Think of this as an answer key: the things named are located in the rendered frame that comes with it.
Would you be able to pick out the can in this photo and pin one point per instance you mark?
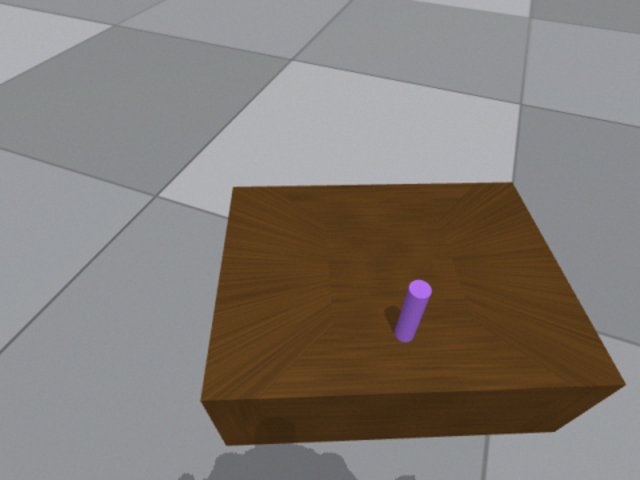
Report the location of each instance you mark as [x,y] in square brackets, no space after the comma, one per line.
[412,310]

